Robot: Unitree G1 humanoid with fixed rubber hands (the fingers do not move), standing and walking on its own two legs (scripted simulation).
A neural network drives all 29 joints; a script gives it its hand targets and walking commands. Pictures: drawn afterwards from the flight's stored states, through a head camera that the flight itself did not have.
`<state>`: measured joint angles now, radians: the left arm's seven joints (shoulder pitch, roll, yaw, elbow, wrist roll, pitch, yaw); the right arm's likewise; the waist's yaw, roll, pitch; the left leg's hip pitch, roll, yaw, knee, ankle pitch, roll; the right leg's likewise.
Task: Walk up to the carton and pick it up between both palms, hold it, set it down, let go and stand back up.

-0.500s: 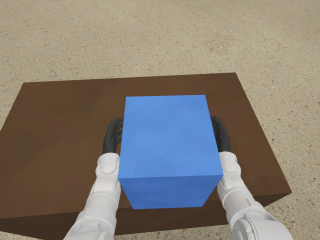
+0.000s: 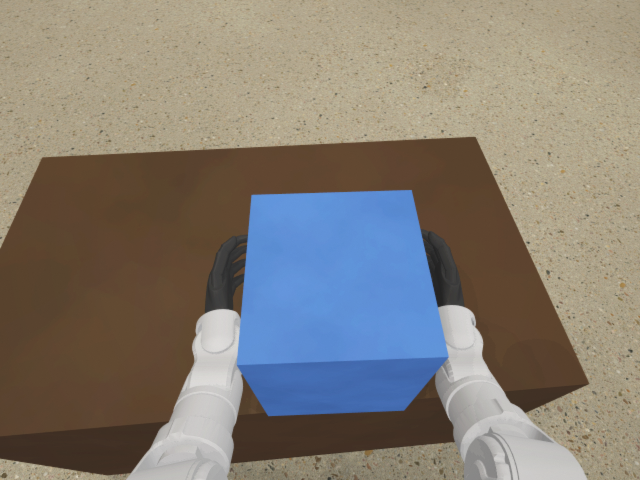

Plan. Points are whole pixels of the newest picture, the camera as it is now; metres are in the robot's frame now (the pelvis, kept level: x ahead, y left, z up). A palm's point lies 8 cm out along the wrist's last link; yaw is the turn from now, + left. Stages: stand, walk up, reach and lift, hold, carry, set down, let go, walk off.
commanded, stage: set down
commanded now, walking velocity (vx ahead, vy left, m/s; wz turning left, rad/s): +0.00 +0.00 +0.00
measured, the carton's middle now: (334, 311) +0.35 +0.00 -0.03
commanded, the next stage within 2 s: none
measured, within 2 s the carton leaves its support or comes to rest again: neither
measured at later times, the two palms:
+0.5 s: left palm (223, 300) +0.35 +0.15 -0.01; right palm (444, 293) +0.37 -0.14 +0.00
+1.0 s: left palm (218, 316) +0.34 +0.16 -0.03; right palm (437, 284) +0.39 -0.14 -0.01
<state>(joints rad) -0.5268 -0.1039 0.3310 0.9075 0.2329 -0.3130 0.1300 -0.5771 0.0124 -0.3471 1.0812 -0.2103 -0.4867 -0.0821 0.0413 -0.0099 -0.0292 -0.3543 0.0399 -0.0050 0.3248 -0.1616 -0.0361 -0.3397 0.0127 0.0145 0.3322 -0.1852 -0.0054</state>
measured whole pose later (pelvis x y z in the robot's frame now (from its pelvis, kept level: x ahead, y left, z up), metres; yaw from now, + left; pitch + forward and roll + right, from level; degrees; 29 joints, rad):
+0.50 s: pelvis +0.00 +0.00 +0.00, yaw +0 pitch +12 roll +0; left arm -0.53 -0.12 0.36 0.92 0.26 -0.37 0.13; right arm -0.59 0.01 -0.41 1.11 -0.26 -0.52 -0.06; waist 0.04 -0.01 -0.03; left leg -0.37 0.04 0.00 0.34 -0.17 -0.04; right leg -0.35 0.01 0.01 0.33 -0.19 -0.01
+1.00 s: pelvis -0.01 +0.01 -0.01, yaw -1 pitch +17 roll -1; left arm -0.53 -0.12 0.36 0.98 0.25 -0.38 0.23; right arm -0.73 -0.09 -0.19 1.31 -0.05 -0.49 -0.08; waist 0.04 -0.01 -0.10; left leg -0.54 0.05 0.00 0.45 -0.19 -0.04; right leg -0.47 0.02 0.01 0.35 -0.17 -0.01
